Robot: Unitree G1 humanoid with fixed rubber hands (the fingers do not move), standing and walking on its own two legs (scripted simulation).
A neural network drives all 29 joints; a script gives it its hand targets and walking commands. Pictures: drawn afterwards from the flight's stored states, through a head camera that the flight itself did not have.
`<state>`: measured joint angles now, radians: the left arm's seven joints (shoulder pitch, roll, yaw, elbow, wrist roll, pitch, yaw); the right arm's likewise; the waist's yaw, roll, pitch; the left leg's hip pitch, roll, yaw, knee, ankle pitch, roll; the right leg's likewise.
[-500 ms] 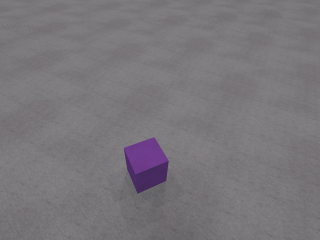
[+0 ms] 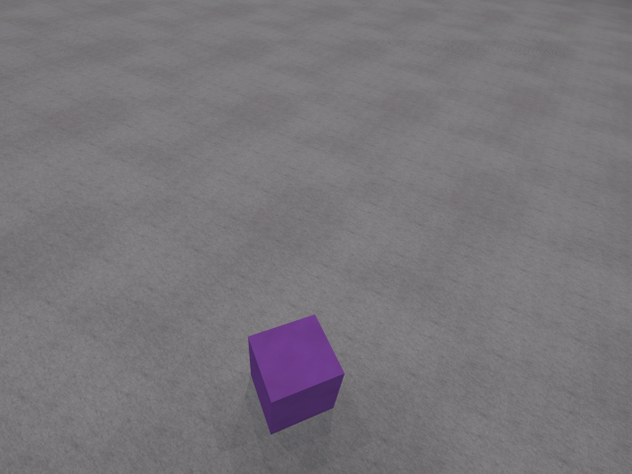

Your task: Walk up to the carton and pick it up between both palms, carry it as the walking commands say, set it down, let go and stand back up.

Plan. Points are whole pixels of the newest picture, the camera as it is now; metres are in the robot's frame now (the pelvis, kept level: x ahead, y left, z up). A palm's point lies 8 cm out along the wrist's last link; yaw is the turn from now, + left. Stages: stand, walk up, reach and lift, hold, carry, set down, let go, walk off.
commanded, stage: walk up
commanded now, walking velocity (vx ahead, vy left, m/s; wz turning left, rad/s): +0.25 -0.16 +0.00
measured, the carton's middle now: (293, 374) +0.56 +0.01 -0.64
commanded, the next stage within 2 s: none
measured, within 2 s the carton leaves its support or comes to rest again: neither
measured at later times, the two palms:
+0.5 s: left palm out of the picture +0.15 +0.22 -0.14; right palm out of the picture +0.14 -0.26 -0.13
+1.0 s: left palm out of the picture +0.13 +0.22 -0.13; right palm out of the picture +0.12 -0.26 -0.12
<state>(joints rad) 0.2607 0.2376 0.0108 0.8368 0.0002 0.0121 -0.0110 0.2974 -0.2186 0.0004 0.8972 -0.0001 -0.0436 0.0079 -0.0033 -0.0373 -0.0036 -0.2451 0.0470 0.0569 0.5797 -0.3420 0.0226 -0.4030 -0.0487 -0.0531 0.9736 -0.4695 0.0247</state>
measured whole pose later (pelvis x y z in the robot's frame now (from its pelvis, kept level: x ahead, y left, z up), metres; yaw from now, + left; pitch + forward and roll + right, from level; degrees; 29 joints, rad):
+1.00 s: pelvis +0.05 -0.02 +0.00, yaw +0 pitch -2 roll +0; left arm 0.25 0.22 0.01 0.84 0.00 0.04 0.01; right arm 0.23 -0.20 0.00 0.91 0.00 0.01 0.00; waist -0.01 -0.04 0.01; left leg -0.27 0.03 0.08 0.57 -0.27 0.01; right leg -0.29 -0.06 -0.07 0.57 -0.24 0.01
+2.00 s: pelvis +0.17 -0.08 -0.01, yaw +17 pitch +2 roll -1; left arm 0.32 0.22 0.02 0.85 0.00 0.03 0.02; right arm 0.15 -0.19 0.00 0.90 0.00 0.03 -0.02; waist 0.04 -0.02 0.03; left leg -0.36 0.03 0.05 0.65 -0.32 0.02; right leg -0.26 -0.05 -0.12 0.70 -0.45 -0.01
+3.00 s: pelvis +0.12 -0.08 +0.00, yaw +19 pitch -1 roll +0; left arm 0.31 0.21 0.02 0.85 0.00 0.03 0.02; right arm 0.24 -0.19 0.00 0.90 0.00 0.03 -0.01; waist 0.03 -0.01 0.00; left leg -0.33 0.00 0.07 0.56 -0.21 0.03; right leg -0.23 -0.06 -0.10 0.58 -0.33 0.02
